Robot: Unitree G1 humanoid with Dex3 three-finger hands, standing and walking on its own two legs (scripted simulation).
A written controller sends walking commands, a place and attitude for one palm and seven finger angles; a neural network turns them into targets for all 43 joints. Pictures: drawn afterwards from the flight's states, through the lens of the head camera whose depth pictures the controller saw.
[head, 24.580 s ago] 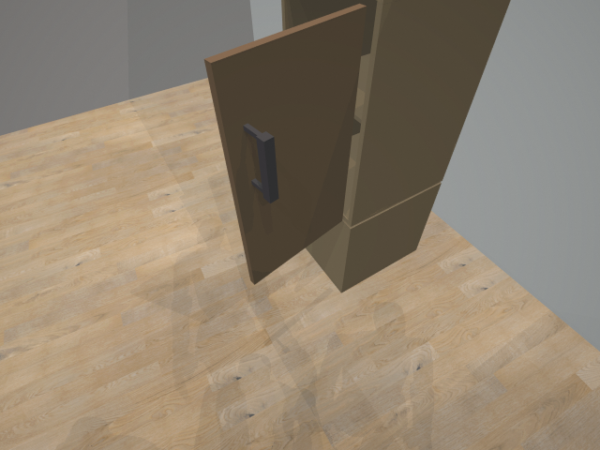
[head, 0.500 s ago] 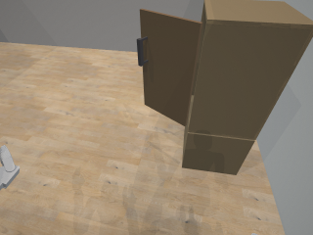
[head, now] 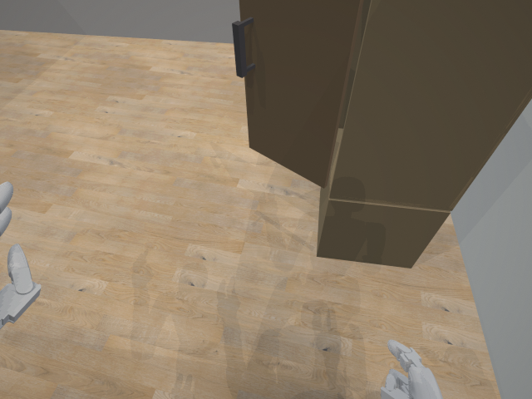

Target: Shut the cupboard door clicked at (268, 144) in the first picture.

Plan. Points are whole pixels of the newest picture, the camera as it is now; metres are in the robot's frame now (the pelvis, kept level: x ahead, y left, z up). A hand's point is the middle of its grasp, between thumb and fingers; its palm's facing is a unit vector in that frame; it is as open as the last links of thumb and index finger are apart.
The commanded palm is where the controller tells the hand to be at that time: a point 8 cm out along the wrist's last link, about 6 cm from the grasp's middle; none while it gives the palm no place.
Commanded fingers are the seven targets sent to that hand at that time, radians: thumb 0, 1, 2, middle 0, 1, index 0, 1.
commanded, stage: stop stepping back and stand still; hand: left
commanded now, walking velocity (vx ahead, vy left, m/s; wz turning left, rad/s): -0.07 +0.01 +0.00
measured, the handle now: (245, 47) +0.95 +0.10 +0.06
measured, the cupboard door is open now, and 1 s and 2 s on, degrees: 59 59 59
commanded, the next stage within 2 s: let the arm hang, fingers relaxed in 0.10 s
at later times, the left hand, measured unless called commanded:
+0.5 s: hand out of the picture +0.07 +0.18 -0.15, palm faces -0.07 -0.98 -0.16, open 7.4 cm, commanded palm none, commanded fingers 0.00 0.90 0.90 -0.20 -0.30 -0.20 -0.30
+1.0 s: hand out of the picture -0.03 +0.23 -0.16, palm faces +0.02 -0.97 -0.25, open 7.3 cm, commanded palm none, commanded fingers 0.00 0.90 0.90 -0.20 -0.30 -0.20 -0.30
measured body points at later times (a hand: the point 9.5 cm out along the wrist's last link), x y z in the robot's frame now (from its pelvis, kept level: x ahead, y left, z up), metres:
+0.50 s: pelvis -0.03 +0.02 +0.00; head -0.01 +0.03 +0.45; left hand +0.07 +0.24 -0.14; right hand +0.06 -0.23 -0.13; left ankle -0.02 +0.14 -0.73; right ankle +0.02 -0.08 -0.73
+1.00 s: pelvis -0.03 +0.04 +0.01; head -0.03 +0.03 +0.46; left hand -0.03 +0.28 -0.14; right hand -0.05 -0.18 -0.16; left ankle -0.02 +0.14 -0.73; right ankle +0.02 -0.08 -0.73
